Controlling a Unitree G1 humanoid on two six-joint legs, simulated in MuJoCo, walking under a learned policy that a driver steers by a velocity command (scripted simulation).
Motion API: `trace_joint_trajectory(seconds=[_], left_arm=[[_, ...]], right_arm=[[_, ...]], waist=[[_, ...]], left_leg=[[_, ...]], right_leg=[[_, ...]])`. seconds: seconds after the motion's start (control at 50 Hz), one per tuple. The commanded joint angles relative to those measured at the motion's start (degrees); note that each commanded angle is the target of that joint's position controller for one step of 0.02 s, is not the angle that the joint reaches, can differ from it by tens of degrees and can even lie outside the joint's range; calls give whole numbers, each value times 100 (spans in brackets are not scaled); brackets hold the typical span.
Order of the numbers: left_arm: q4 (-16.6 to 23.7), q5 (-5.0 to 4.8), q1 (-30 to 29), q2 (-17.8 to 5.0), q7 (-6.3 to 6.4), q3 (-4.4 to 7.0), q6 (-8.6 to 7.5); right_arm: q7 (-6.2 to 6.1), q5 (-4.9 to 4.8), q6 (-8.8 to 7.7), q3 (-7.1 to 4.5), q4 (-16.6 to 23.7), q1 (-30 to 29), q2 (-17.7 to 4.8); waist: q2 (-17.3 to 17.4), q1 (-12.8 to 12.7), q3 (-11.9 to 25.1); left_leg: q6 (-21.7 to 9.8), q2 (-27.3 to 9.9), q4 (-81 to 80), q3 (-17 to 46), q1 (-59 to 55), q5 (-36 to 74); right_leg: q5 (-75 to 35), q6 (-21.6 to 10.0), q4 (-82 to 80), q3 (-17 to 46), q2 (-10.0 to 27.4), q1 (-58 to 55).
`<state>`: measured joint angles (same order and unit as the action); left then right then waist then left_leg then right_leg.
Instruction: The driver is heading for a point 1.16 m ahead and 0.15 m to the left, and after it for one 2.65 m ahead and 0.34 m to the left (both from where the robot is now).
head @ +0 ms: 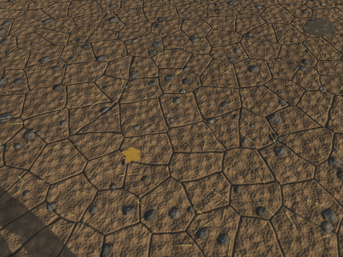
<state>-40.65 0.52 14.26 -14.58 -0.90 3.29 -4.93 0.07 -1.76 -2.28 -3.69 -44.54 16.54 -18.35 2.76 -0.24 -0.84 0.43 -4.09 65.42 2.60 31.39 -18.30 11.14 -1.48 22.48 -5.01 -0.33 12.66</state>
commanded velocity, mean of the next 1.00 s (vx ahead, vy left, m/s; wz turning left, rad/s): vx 0.50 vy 0.00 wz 0.11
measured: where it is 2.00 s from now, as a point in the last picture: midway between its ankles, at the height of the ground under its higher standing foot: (166, 141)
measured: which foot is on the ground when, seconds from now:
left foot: up 0.00-0.28, down 0.30-0.90, up 0.92-1.00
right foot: down 0.00-0.30, up 0.32-0.86, down 0.88-1.00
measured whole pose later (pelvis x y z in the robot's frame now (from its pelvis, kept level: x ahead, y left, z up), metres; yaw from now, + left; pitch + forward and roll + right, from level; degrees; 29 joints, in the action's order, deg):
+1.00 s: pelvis +0.55 +0.11 -0.01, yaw +4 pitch +2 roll +0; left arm -39.5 -0.9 11.9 -17.1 -2.0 3.6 -3.7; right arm 0.4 -0.3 -5.5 -2.0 -43.9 15.2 -16.8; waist 0.3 -0.1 -2.4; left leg -0.7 -0.3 69.0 2.2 21.2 -22.8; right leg 9.2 -5.4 29.7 -0.1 -5.4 22.4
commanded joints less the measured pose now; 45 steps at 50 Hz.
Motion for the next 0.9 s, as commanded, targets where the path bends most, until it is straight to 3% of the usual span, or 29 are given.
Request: trace_joint_trajectory(seconds=[0.02,0.12,0.22,0.26,0.28,0.3,0.32,0.34,0.36,0.38,0.4,0.42,0.44,0.5,0.54,0.64,0.76,0.78,0.82,0.84,0.86,0.88,0.9], left_arm=[[216,1,-204,-671,44,212,-173],[-16,-29,-62,-987,128,317,-126],[-253,-185,237,-1258,135,427,8],[-284,-236,220,-1431,147,476,86],[-281,-270,165,-1494,154,488,136],[-263,-274,164,-1384,169,438,170],[-152,-89,317,-1079,187,306,145],[192,78,758,-345,135,62,2],[217,-142,96,-885,82,137,-168],[360,-311,-324,-1094,56,190,-251],[329,-219,-360,-1008,101,158,-300],[202,-85,-227,-1005,134,177,-290],[109,-75,-31,-1005,113,192,-217],[-54,-72,132,-806,95,152,3],[20,-80,-198,-698,109,105,72],[110,-161,-830,-550,-9,33,21],[436,-183,-1442,-460,-233,-26,-13],[493,-172,-1465,-460,-277,-28,-19],[543,-145,-1238,-573,-322,24,-4],[507,-130,-910,-716,-313,98,23],[373,-126,-225,-952,-281,224,41],[212,-139,670,-1279,-205,378,63],[177,-136,1195,-1901,-131,532,73]], right_arm=[[14,37,58,-39,490,-44,-108],[183,57,32,40,752,-827,12],[314,57,66,3,1117,-1513,-147],[330,85,97,-85,1186,-1363,-304],[317,86,118,-190,1096,-873,-462],[262,60,142,-377,832,71,-761],[140,13,202,-582,635,975,-1308],[139,2,122,-598,771,632,-1858],[193,22,14,-441,943,701,-1317],[212,69,-72,-351,866,545,-1021],[204,60,-108,-304,885,247,-887],[176,96,-106,-226,919,-150,-629],[146,184,-119,-150,1002,-372,-438],[109,213,-227,-127,846,-352,-465],[71,217,-278,-137,686,-192,-543],[8,234,-307,-108,429,-30,-590],[-20,186,-186,-152,56,294,-653],[-39,170,-143,-165,30,294,-678],[-104,153,-63,-205,62,157,-817],[-150,148,-18,-227,91,108,-904],[-192,148,34,-223,124,23,-932],[-238,162,24,-181,191,-33,-874],[-157,303,-123,32,456,544,-252]], waist=[[-735,85,-55],[-584,-142,-240],[-544,-301,-446],[-673,-118,-215],[-687,198,116],[-556,680,614],[216,974,1126],[1534,218,1678],[661,693,1988],[407,682,1215],[-15,444,812],[-115,190,588],[52,8,554],[52,-79,451],[-13,29,209],[12,344,-130],[-94,590,-449],[-69,560,-422],[122,348,-136],[261,153,158],[247,-242,566],[17,-722,1061],[-1316,-478,1858]], left_leg=[[94,-365,-288,330,858,500],[12,-289,-1913,40,618,1827],[-316,-158,-2715,-308,570,1429],[-539,158,-2818,-635,50,844],[-686,431,-2940,-844,-676,714],[-886,763,-3193,-939,-2025,936],[-1246,64,-3327,339,-3726,1088],[-2295,-1230,-4232,3763,-5095,-394],[-2241,-1449,-4929,4414,-5148,-926],[-2000,-1331,-4984,3661,-4629,-519],[-1829,-1095,-4922,3020,-3861,91],[-1667,-926,-4917,2361,-3158,792],[-1606,-803,-5034,2001,-2705,1323],[-1637,-702,-5341,1254,-2174,2363],[-1558,-663,-5525,867,-2179,2539],[-1148,-518,-5811,65,-2441,2120],[-1064,-946,-5531,-314,-3676,2747],[-1023,-1006,-5352,-362,-3869,3180],[-883,-997,-4708,-546,-4046,5048],[-807,-958,-4151,-631,-4082,6129],[-679,-824,-3185,-790,-3860,6664],[-456,-639,-1797,-915,-2848,5821],[-37,305,552,-883,-298,1942]], right_leg=[[-1170,-1047,-1426,1099,1654,-518],[-1339,-859,-1508,112,1517,-628],[-1514,-630,-1214,-289,1752,-1340],[-3101,-504,-516,-489,1746,-1569],[-3997,-403,298,-652,1642,-1524],[-4239,-220,1551,-850,1399,-1064],[-2290,97,3452,-901,1110,398],[2354,419,5266,-55,-76,2678],[2289,305,5714,1023,37,3216],[1711,168,5584,965,242,3603],[1222,104,5137,965,488,3385],[854,124,4655,943,720,2965],[599,135,4457,968,871,2539],[157,295,4071,800,897,2256],[-426,371,3555,802,929,2568],[-2010,267,1958,705,705,2559],[-1577,-9,1071,623,430,3038],[-1297,-82,1015,535,370,3042],[-669,-280,998,196,83,2526],[-362,-398,1068,10,-133,2020],[-384,-562,935,-86,-354,1076],[-785,-847,725,451,-137,-541],[-399,-1903,727,3224,1409,-2995]])
Next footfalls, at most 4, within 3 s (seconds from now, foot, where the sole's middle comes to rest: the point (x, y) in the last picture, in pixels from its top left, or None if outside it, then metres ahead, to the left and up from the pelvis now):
0.30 left None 0.30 0.18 -0.78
0.88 right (174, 215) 0.66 0.05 -0.78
1.34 left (129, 162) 0.93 0.26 -0.78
1.80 right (193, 131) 1.11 -0.05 -0.78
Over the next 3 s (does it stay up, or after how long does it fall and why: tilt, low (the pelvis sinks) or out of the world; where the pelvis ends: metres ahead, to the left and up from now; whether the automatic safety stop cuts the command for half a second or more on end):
stays up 1.08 0.08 0.00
